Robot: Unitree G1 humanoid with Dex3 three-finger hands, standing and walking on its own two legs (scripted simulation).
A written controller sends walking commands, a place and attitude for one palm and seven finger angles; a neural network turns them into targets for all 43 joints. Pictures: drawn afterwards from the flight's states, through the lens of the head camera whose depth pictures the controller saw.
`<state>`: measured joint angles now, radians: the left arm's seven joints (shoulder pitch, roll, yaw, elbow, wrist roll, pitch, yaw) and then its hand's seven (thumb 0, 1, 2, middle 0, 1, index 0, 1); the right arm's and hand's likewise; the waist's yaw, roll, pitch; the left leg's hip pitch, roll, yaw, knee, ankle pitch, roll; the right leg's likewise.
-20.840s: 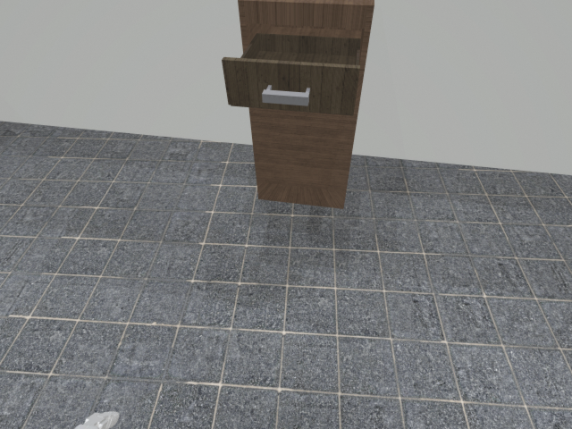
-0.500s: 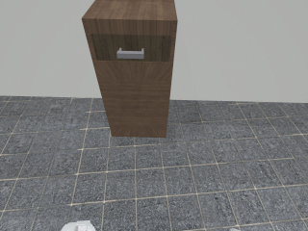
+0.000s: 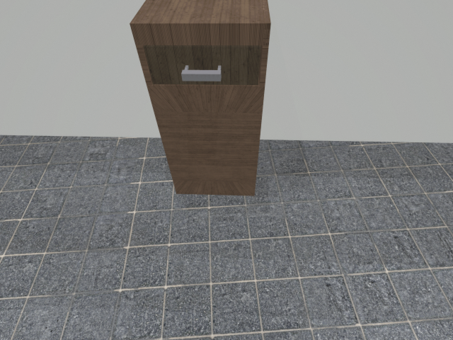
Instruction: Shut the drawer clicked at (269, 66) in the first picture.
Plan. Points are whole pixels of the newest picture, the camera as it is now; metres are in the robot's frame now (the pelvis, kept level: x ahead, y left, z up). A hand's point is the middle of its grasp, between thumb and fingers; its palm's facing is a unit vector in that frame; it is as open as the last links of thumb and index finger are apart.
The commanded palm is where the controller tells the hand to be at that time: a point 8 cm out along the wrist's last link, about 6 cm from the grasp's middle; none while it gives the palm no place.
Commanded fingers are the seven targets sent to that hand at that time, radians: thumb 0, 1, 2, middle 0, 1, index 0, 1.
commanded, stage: let the arm hang, fingers relaxed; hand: left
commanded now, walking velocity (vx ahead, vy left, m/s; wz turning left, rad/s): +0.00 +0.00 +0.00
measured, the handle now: (202, 71) +0.91 +0.15 -0.01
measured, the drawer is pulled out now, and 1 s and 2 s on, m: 0.00 0.00 0.00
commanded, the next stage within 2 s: look to check the result in 0.36 s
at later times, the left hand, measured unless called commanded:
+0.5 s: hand out of the picture +0.03 +0.16 -0.17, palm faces +0.02 -0.97 -0.22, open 7.4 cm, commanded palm none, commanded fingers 0.00 0.90 0.90 -0.20 -0.30 -0.20 -0.30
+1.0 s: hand out of the picture +0.04 +0.16 -0.17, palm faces +0.01 -0.98 -0.21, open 7.4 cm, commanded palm none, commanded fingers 0.00 0.90 0.90 -0.20 -0.30 -0.20 -0.30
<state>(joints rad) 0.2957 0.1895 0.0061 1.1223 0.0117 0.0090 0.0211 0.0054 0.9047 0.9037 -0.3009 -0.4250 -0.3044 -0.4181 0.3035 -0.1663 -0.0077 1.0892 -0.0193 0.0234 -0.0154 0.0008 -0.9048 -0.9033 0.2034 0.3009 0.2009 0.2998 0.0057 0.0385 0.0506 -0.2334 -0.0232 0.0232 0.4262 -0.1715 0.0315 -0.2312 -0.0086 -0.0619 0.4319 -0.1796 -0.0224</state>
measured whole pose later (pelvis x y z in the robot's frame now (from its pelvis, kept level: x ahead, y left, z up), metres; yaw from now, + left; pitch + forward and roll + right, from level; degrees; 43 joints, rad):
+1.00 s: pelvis +0.03 -0.02 +0.00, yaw -1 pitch -2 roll +0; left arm 0.23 0.15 0.00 1.15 0.01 -0.02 0.03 0.00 0.90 0.90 -0.20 -0.30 -0.20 -0.30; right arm 0.25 -0.16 -0.01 1.14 -0.02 0.01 -0.03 0.00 -0.91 -0.90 0.20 0.30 0.20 0.30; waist 0.00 0.03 0.06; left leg -0.16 0.01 0.02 0.38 -0.20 0.00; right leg -0.15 0.03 -0.06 0.37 -0.19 -0.05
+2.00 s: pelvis +0.04 -0.02 +0.01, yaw -1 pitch -2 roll +0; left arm 0.22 0.18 0.01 1.15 0.01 -0.02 0.03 0.00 0.90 0.90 -0.20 -0.30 -0.20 -0.30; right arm 0.23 -0.18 -0.01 1.15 -0.01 0.00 -0.03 0.00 -0.91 -0.90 0.20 0.30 0.20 0.30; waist 0.00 0.02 0.06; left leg -0.13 0.00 0.03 0.35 -0.19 0.00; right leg -0.13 0.02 -0.05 0.36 -0.20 -0.04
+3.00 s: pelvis +0.04 -0.02 +0.01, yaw -1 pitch -2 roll +0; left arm 0.19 0.21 0.01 1.15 0.01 -0.02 0.02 0.00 0.90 0.90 -0.20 -0.30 -0.20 -0.30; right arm 0.21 -0.21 -0.01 1.15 -0.01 0.00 -0.03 0.00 -0.90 -0.90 0.20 0.30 0.20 0.30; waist -0.01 0.02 0.06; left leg -0.12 0.01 0.03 0.33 -0.19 -0.01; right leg -0.12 0.03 -0.05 0.34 -0.19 -0.05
